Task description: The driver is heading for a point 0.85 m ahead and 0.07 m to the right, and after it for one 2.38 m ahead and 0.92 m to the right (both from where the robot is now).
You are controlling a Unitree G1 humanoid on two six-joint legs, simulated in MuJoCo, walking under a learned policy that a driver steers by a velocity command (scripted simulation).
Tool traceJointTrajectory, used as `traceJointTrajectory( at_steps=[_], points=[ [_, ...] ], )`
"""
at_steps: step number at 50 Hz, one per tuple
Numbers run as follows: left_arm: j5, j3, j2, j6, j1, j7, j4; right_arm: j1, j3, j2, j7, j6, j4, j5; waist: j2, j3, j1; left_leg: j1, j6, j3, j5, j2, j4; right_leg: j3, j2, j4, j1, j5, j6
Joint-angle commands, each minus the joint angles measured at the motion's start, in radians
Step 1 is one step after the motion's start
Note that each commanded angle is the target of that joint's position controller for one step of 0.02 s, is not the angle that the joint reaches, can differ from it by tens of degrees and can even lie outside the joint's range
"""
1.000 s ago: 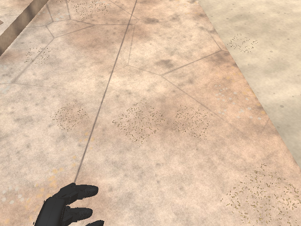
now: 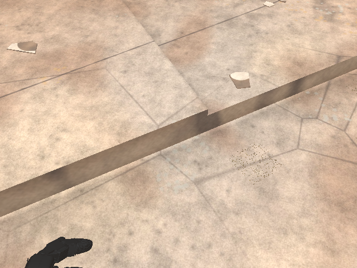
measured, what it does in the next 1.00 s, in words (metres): walks ahead: left foot, then right foot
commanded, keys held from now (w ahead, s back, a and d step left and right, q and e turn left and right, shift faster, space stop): w+shift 0.68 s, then w+e+shift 0.32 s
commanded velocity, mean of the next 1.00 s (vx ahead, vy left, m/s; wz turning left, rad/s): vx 1.00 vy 0.00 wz -0.07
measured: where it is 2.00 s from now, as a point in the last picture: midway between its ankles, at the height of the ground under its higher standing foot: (217, 18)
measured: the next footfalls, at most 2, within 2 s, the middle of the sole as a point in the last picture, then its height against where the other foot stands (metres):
left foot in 0.44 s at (159, 233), level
right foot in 0.88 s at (195, 158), level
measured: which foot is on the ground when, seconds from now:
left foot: down 0.00-0.00, up 0.02-0.42, down 0.44-0.88, up 0.90-1.00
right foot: down 0.00-0.46, up 0.48-0.86, down 0.88-1.00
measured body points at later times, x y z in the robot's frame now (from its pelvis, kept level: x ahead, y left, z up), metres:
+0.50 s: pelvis +0.46 -0.01 +0.00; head +0.50 +0.00 +0.45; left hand +0.41 +0.26 -0.13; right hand +0.69 -0.23 -0.08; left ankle +0.57 +0.07 -0.71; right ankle +0.21 -0.14 -0.61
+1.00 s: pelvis +0.93 -0.03 +0.02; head +0.95 -0.01 +0.47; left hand +1.03 +0.24 -0.11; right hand +1.02 -0.29 -0.08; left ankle +0.84 +0.11 -0.45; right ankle +0.90 -0.10 -0.71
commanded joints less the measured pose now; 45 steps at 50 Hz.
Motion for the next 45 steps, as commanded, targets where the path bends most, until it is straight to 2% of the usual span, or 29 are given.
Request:
traceJointTrajectory(
  at_steps=[1, 2, 3, 4, 6, 8, 11, 13, 16, 19, 21, 22, 23, 24, 25, 26, 27, 29, 32, 35, 37, 38, 39, 40, 41, 42, 43, 44, 45],
  points=[
    [0.027, 0.121, 0.343, -0.002, 0.516, 0.022, 0.095, 0.043, 0.014, 0.028, 0.003, -0.03, -0.133, 0.039, -0.484, -0.395, 0.175, -0.709, -0.036, 0.067, 0.055, -0.058, 0.922, 0.839, -0.369, -0.268, 0.912, -0.638, -0.181],
    [0.015, 0.112, 0.244, 0.004, 0.389, 0.005, 0.067, -0.023, 0.02, -0.039, -0.01, -0.025, -0.114, 0.008, -0.26, -0.244, 0.168, -0.86, -0.012, 0.044, 0.093, 0.034, 0.966, 0.889, -0.348, -0.326, 0.825, -0.722, -0.198],
    [0.005, 0.098, 0.172, 0.0, 0.326, 0.0, 0.066, -0.124, 0.016, -0.06, -0.004, -0.019, -0.121, 0.002, -0.097, -0.139, 0.166, -0.867, -0.015, 0.052, 0.175, 0.088, 0.926, 0.696, -0.319, -0.304, 0.698, -0.628, -0.199],
    [0.009, 0.089, 0.131, -0.004, 0.319, -0.004, 0.092, -0.184, 0.021, -0.053, 0.006, -0.016, -0.136, -0.005, -0.003, -0.066, 0.151, -0.841, -0.016, 0.063, 0.191, 0.119, 0.861, 0.57, -0.274, -0.313, 0.572, -0.498, -0.186],
    [0.011, 0.072, 0.094, -0.019, 0.334, 0.0, 0.146, -0.218, 0.034, -0.012, 0.03, 0.001, -0.166, -0.021, -0.049, -0.008, 0.101, -0.804, -0.027, 0.049, 0.176, 0.151, 0.77, 0.416, -0.206, -0.348, 0.434, -0.408, -0.153],
    [-0.01, 0.069, 0.092, -0.037, 0.362, -0.002, 0.184, -0.244, 0.045, 0.01, 0.04, 0.017, -0.182, -0.023, -0.075, 0.038, 0.076, -0.839, -0.04, 0.053, 0.178, 0.166, 0.699, 0.334, -0.184, -0.412, 0.393, -0.345, -0.147],
    [-0.023, 0.07, 0.112, -0.054, 0.368, -0.011, 0.206, -0.397, 0.059, -0.004, 0.049, 0.015, -0.247, -0.023, -0.068, 0.101, 0.074, -0.881, -0.067, 0.13, 0.336, 0.191, 0.472, 0.176, -0.14, -0.511, 0.353, -0.151, -0.153],
    [-0.034, 0.07, 0.113, -0.063, 0.37, -0.017, 0.217, -0.476, 0.073, 0.007, 0.063, 0.007, -0.268, -0.016, -0.054, 0.11, 0.084, -0.754, -0.068, 0.218, 0.488, 0.197, 0.246, 0.063, -0.089, -0.562, 0.311, 0.021, -0.132],
    [-0.044, 0.074, 0.148, -0.072, 0.425, -0.019, 0.254, -0.541, 0.081, 0.022, 0.068, 0.001, -0.273, -0.007, -0.044, 0.116, 0.103, -0.611, -0.035, 0.278, 0.609, 0.17, 0.085, 0.009, -0.119, -0.621, 0.387, 0.296, -0.126],
    [-0.031, 0.082, 0.21, -0.057, 0.45, -0.003, 0.282, -0.479, 0.061, -0.031, 0.043, 0.0, -0.247, -0.023, -0.114, 0.007, 0.057, -0.513, 0.003, 0.322, 0.464, 0.075, 0.04, -0.034, -0.145, -0.399, 0.61, 0.89, -0.096],
    [-0.011, 0.088, 0.24, -0.024, 0.419, 0.02, 0.289, -0.153, 0.029, -0.087, 0.016, 0.003, -0.14, -0.02, -0.147, -0.169, -0.097, -0.197, 0.037, 0.307, 0.331, 0.033, 0.014, -0.059, -0.15, 0.03, 0.598, 1.017, -0.073],
    [-0.006, 0.078, 0.203, -0.02, 0.402, 0.023, 0.273, 0.032, 0.006, -0.14, -0.002, 0.006, -0.089, -0.033, -0.119, -0.264, -0.167, 0.053, 0.063, 0.2, 0.223, 0.147, 0.047, -0.052, -0.117, 0.337, 0.414, 0.774, -0.071],
    [-0.034, 0.042, 0.026, -0.025, 0.521, 0.001, 0.228, 0.052, -0.027, -0.236, -0.013, 0.001, -0.085, -0.067, 0.193, -0.399, -0.037, 0.366, 0.176, -0.307, -0.052, 0.47, 0.004, -0.031, 0.04, 0.783, 0.011, -0.141, -0.045],
    [-0.042, 0.052, 0.103, -0.037, 0.473, 0.001, 0.22, 0.047, -0.03, -0.202, -0.006, 0.009, -0.09, -0.033, 0.181, -0.483, -0.067, 0.391, 0.208, -0.661, -0.176, 0.512, -0.201, 0.094, 0.104, 0.923, -0.146, -0.385, -0.065],
    [-0.042, 0.055, 0.124, -0.04, 0.318, 0.006, 0.18, -0.053, -0.025, -0.157, -0.005, 0.002, -0.072, -0.021, 0.085, -0.241, -0.034, 0.23, 0.168, -0.457, -0.082, 0.448, -0.238, 0.1, 0.021, 0.875, -0.244, -0.251, -0.075],
    [-0.033, 0.044, 0.105, -0.044, 0.267, 0.001, 0.168, -0.088, -0.017, -0.106, -0.002, -0.007, -0.056, -0.013, 0.012, -0.134, -0.008, 0.063, 0.153, -0.331, 0.058, 0.419, -0.256, 0.095, -0.012, 0.794, -0.212, -0.199, -0.071],
    [-0.022, 0.038, 0.089, -0.037, 0.246, -0.005, 0.168, -0.113, -0.01, -0.074, -0.003, -0.015, -0.044, -0.018, -0.024, -0.066, 0.031, -0.073, 0.127, -0.241, 0.167, 0.377, -0.283, 0.099, -0.036, 0.738, -0.157, -0.193, -0.064],
    [0.003, 0.028, 0.058, -0.008, 0.269, -0.021, 0.17, -0.115, 0.014, -0.005, -0.01, -0.029, -0.014, -0.009, -0.002, -0.03, 0.102, -0.236, 0.1, -0.127, 0.245, 0.327, -0.342, 0.1, -0.066, 0.662, -0.062, -0.2, -0.033],
    [0.019, 0.014, 0.037, 0.007, 0.128, -0.041, 0.11, -0.079, 0.011, -0.025, -0.005, -0.049, 0.017, 0.01, 0.017, 0.068, 0.107, -0.31, 0.099, 0.003, 0.403, 0.285, -0.431, 0.038, -0.094, 0.519, -0.136, -0.144, 0.002],
    [-0.003, -0.009, 0.016, -0.003, -0.022, -0.052, 0.05, -0.096, 0.005, -0.051, 0.009, -0.061, 0.013, 0.019, 0.013, 0.099, 0.1, -0.388, 0.054, 0.179, 0.633, 0.203, -0.471, -0.036, -0.061, 0.173, 0.003, 0.087, -0.009],
    [-0.024, -0.012, 0.014, 0.002, -0.038, -0.048, 0.055, -0.044, 0.0, -0.08, 0.007, -0.073, 0.033, 0.014, 0.044, 0.062, 0.079, -0.304, 0.031, 0.217, 0.811, 0.261, -0.52, -0.072, -0.015, 0.12, 0.103, 0.204, -0.047],
    [-0.028, -0.004, 0.038, 0.011, -0.01, -0.035, 0.065, -0.063, 0.001, -0.087, 0.001, -0.074, 0.026, 0.01, 0.035, 0.055, 0.096, -0.201, 0.011, 0.249, 1.05, 0.275, -0.469, -0.084, 0.004, 0.138, 0.071, 0.177, -0.068],
    [-0.025, 0.001, 0.05, 0.012, 0.015, -0.025, 0.075, -0.063, 0.003, -0.084, -0.01, -0.071, 0.025, 0.005, 0.037, 0.016, 0.11, -0.101, -0.011, 0.278, 1.294, 0.291, -0.396, -0.103, 0.029, 0.162, 0.059, 0.15, -0.094],
    [-0.016, 0.006, 0.073, 0.016, -0.027, -0.012, 0.06, -0.01, 0.004, -0.094, -0.016, -0.051, 0.036, -0.005, 0.026, -0.006, 0.081, 0.007, -0.018, 0.295, 1.525, 0.283, -0.289, -0.187, 0.09, 0.188, -0.003, -0.057, -0.098],
    [-0.004, 0.01, 0.087, 0.015, -0.051, -0.007, 0.048, 0.08, 0.017, -0.066, -0.026, -0.03, 0.063, -0.028, -0.027, -0.037, 0.059, 0.083, -0.038, 0.295, 1.778, 0.3, -0.114, -0.251, 0.136, 0.189, 0.011, -0.168, -0.119],
    [0.004, 0.011, 0.069, 0.01, -0.003, -0.011, 0.055, 0.12, 0.02, -0.081, -0.039, -0.007, 0.084, -0.039, -0.002, -0.099, 0.083, 0.093, -0.058, 0.295, 1.886, 0.326, 0.098, -0.258, 0.171, 0.116, 0.116, -0.208, -0.133],
    [0.002, 0.027, 0.086, -0.002, 0.21, -0.025, 0.119, 0.059, 0.015, -0.105, -0.05, 0.002, 0.065, -0.028, 0.015, -0.174, 0.195, -0.003, -0.093, 0.291, 1.825, 0.331, 0.327, -0.184, 0.151, -0.057, 0.372, 0.037, -0.158],
    [0.006, 0.061, 0.131, -0.005, 0.46, -0.023, 0.208, -0.125, -0.005, -0.167, -0.041, -0.003, 0.006, 0.001, 0.032, -0.218, 0.345, -0.269, -0.108, 0.331, 1.422, 0.237, 0.701, -0.09, 0.089, -0.223, 0.694, 0.197, -0.208],
    [0.007, 0.096, 0.243, 0.01, 0.506, -0.017, 0.261, -0.245, 0.016, -0.052, -0.029, -0.044, -0.071, -0.006, -0.227, -0.149, 0.275, -0.842, -0.145, 0.299, 0.119, 0.05, 1.124, 0.215, -0.118, -0.067, 1.018, 0.75, -0.268]
  ],
)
